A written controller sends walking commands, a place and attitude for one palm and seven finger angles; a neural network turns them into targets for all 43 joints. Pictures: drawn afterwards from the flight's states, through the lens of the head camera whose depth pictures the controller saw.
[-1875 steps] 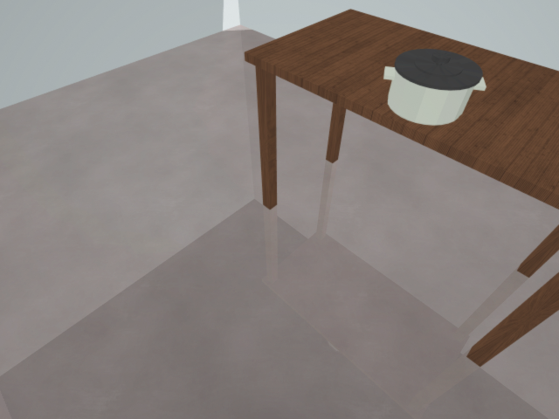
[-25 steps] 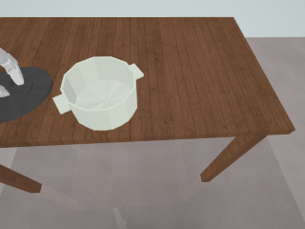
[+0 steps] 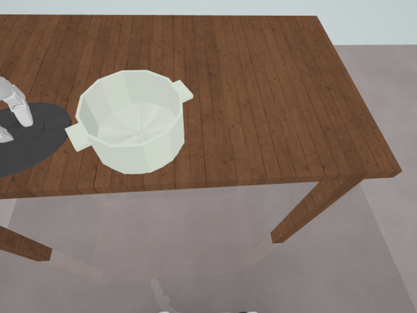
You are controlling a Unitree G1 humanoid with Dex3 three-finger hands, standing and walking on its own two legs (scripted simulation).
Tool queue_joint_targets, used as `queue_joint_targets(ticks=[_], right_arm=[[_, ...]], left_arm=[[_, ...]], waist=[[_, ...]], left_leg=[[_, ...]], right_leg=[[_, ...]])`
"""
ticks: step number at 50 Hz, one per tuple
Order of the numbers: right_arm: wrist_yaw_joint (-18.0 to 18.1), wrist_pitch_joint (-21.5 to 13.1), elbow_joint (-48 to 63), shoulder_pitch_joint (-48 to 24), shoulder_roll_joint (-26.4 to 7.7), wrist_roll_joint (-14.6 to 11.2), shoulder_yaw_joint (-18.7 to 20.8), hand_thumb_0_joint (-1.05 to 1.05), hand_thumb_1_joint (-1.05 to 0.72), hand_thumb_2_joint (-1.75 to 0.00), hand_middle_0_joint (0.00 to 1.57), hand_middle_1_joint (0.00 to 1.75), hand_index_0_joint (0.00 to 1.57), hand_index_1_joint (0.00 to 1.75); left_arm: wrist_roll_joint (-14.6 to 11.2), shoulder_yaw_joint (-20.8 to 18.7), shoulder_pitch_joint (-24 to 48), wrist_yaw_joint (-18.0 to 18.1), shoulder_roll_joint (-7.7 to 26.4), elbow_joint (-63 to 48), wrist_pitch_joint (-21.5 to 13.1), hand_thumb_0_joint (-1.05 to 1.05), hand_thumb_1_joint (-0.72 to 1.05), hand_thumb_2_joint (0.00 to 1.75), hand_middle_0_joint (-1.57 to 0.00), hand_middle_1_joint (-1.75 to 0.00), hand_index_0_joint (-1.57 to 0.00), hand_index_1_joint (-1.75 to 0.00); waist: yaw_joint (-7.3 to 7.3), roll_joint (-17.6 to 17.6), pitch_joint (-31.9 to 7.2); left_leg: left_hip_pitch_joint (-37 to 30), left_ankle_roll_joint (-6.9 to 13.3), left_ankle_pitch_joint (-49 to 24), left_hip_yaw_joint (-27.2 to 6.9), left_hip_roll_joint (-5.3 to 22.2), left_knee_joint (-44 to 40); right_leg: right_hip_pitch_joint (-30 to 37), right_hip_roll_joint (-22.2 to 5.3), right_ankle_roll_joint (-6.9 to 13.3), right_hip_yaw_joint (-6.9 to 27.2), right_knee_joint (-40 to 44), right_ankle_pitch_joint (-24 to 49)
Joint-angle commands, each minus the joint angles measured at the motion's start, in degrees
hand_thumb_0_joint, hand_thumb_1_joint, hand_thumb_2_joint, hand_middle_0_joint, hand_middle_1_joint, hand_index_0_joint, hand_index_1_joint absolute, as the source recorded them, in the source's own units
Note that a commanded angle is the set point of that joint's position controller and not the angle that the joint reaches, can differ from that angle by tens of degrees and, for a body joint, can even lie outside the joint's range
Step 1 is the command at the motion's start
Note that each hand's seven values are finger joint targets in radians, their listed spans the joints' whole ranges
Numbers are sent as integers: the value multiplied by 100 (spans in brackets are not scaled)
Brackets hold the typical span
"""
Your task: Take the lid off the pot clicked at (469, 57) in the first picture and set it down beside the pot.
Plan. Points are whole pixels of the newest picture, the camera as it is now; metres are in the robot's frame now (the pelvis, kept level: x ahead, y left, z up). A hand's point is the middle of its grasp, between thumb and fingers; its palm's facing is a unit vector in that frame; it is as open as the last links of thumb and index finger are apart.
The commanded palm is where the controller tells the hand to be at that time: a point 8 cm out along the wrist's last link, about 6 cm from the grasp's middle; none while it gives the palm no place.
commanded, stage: lower the lid onto the table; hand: left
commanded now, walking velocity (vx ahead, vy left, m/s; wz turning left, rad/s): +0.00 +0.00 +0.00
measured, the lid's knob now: (6, 125) +0.46 +0.36 +0.07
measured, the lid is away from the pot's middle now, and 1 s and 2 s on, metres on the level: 0.23 0.24 0.24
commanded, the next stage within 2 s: open the fingers wide in 0.44 s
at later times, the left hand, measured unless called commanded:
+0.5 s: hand (3, 128) +0.45 +0.35 +0.08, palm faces -0.52 -0.16 -0.84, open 6.7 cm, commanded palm +0.49 +0.36 +0.14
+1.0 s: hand (2, 145) +0.42 +0.35 +0.07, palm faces -0.49 -0.12 -0.86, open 6.7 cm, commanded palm +0.46 +0.35 +0.14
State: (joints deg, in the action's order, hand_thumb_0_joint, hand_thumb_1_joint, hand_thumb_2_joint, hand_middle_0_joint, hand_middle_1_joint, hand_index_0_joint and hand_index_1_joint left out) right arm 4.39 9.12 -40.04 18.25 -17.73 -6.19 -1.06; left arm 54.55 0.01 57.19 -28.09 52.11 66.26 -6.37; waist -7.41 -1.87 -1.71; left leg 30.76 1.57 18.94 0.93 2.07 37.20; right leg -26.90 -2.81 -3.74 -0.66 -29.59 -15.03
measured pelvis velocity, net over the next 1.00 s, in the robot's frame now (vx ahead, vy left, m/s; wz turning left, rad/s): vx -0.02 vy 0.00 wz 0.00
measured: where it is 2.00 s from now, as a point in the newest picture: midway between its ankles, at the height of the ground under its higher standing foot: outside the picture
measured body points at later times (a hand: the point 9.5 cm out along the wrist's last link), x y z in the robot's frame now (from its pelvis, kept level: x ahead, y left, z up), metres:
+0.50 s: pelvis +0.00 +0.01 -0.01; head +0.10 +0.02 +0.43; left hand +0.47 +0.36 +0.13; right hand -0.01 -0.28 -0.12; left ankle -0.02 +0.10 -0.73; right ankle -0.02 -0.17 -0.73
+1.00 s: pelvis -0.02 +0.00 -0.01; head +0.08 +0.02 +0.43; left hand +0.44 +0.35 +0.12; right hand +0.03 -0.28 -0.13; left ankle -0.02 +0.10 -0.73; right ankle -0.02 -0.17 -0.73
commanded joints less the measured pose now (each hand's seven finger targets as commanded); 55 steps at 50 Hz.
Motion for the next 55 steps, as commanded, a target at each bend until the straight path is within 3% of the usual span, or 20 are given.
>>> queue_joint_targets(ticks=[1,13,14,16,17,20,22,24,25,26,27,28,30,31,34,37,45,48,50,55], right_arm=[[147,-164,274,707,-1085,33,339,0,-90,-90,20,30,20,30],[178,-201,251,804,-1081,29,331,0,-90,-90,20,30,20,30],[177,-184,285,820,-1080,17,311,0,-90,-90,20,30,20,30],[170,-150,277,803,-1101,17,318,0,-90,-90,20,30,20,30],[170,-130,296,822,-1094,23,330,0,-90,-90,20,30,20,30],[176,-147,285,831,-1086,-4,308,0,-90,-90,20,30,20,30],[162,-84,305,894,-1108,19,325,0,-90,-90,20,30,20,30],[160,-95,278,928,-1075,24,346,0,-90,-90,20,30,20,30],[159,-91,285,889,-1084,18,338,0,-90,-90,20,30,20,30],[144,-62,260,907,-1106,40,358,0,-90,-90,20,30,20,30],[28,-34,548,839,-960,50,432,0,-90,-90,20,30,20,30],[26,59,515,775,-1002,152,482,0,-90,-90,20,30,20,30],[45,153,542,659,-977,159,466,0,-90,-90,20,30,20,30],[50,206,507,605,-956,165,476,0,-90,-90,20,30,20,30],[98,257,467,616,-982,134,464,0,-90,-90,20,30,20,30],[114,216,434,610,-965,139,430,0,-90,-90,20,30,20,30],[157,115,457,474,-941,91,387,0,-90,-90,20,30,20,30],[235,100,452,493,-983,83,355,0,-90,-90,20,30,20,30],[251,57,450,450,-972,73,347,0,-90,-90,20,30,20,30],[245,66,430,457,-990,66,335,0,-90,-90,20,30,20,30]], left_arm=[[-38,-412,2911,321,2127,-1442,-75,0,72,91,-87,-106,-92,-109],[57,-541,2532,377,2207,-1081,-179,0,72,91,-87,-106,-92,-109],[78,-665,2380,385,2353,-927,-192,0,72,91,-87,-106,-92,-109],[75,-689,2459,390,2412,-1037,-202,0,72,91,-87,-106,-92,-109],[118,-593,2561,394,2327,-1090,-196,0,72,91,-87,-106,-92,-109],[94,-393,2378,353,2066,-816,-215,0,72,91,-87,-106,-92,-109],[129,-582,2466,376,2311,-901,-207,0,72,91,-87,-106,-92,-109],[117,-391,2483,360,2016,-846,-210,0,72,91,-87,-106,-92,-109],[79,-344,2465,335,1926,-976,-248,0,72,91,-87,-106,-92,-109],[97,-531,2479,363,2124,-1006,-243,0,72,91,-87,-106,-92,-109],[6,-641,1397,350,1728,-1134,-254,0,72,91,-87,-106,-92,-109],[1,-996,1393,459,1940,-2114,-519,0,71,89,-85,-106,-91,-109],[-12,-1188,1259,565,2051,-2042,-673,0,69,85,-82,-106,-87,-109],[-52,-1028,1466,560,1865,-2037,-643,0,68,83,-81,-106,-85,-109],[-40,-1207,1887,691,2228,-1974,-591,0,64,77,-76,-106,-80,-108],[108,-1127,1994,836,2222,-2015,-575,0,60,73,-71,-106,-75,-108],[-32,-608,2031,756,1666,-1785,-499,0,45,67,-60,-104,-63,-105],[-64,-844,2149,741,2067,-1826,-518,0,40,64,-56,-103,-58,-104],[-45,-749,2092,755,1966,-1821,-557,0,37,62,-53,-102,-55,-103],[-23,-830,1944,733,2063,-1700,-584,0,29,56,-46,-101,-47,-102]], waist=[[-48,-1034,-2628],[-41,-880,-2516],[-18,-670,-2470],[-6,-731,-2595],[-38,-960,-2625],[-72,-827,-2429],[-47,-914,-2626],[-103,-960,-2603],[-78,-966,-2638],[-56,-1007,-2680],[157,-997,-2911],[224,-989,-3040],[214,-949,-3016],[101,-810,-2905],[51,-709,-2631],[80,-1135,-2687],[-28,-851,-2444],[-35,-630,-2522],[3,-933,-2494],[47,-879,-2459]], left_leg=[[-2212,329,-2771,0,-312,-107],[-1900,301,-2889,-11,-320,128],[-1727,315,-2774,2,-355,156],[-1724,307,-2870,6,-337,192],[-1793,292,-2862,-6,-351,191],[-1709,294,-2811,8,-302,223],[-1709,277,-2836,-25,-335,292],[-1835,272,-2925,-52,-301,325],[-1930,260,-3172,-70,-252,332],[-1964,247,-3126,-101,-245,392],[-2109,205,-3593,-195,-308,360],[-2291,160,-4028,-205,-159,351],[-2312,173,-4184,-224,-154,370],[-2127,222,-3692,-165,-176,319],[-1776,290,-2841,-126,-244,173],[-2011,228,-2901,-167,-224,130],[-1851,291,-2150,-59,-246,69],[-1578,329,-1793,-37,-297,48],[-1667,292,-1993,-29,-283,69],[-1552,281,-2200,-20,-274,139]], right_leg=[[256,648,472,-404,-3,1686],[11,672,467,-410,-207,1694],[85,684,463,-406,-232,1699],[119,670,463,-391,-296,1789],[-22,674,474,-395,-283,1682],[-239,695,476,-427,-320,1545],[-218,696,475,-408,-375,1526],[-434,716,476,-445,-381,1464],[-493,714,480,-460,-402,1498],[-541,715,470,-450,-434,1403],[-419,720,522,-531,-489,1469],[-478,743,557,-525,-426,1535],[-453,751,557,-489,-410,1563],[-454,737,508,-451,-329,1401],[-311,704,528,-410,-230,1205],[-453,699,565,-436,-238,1083],[-394,667,557,-391,-137,974],[-143,655,533,-350,-155,983],[-248,653,573,-376,-202,1018],[-218,658,577,-367,-263,1156]])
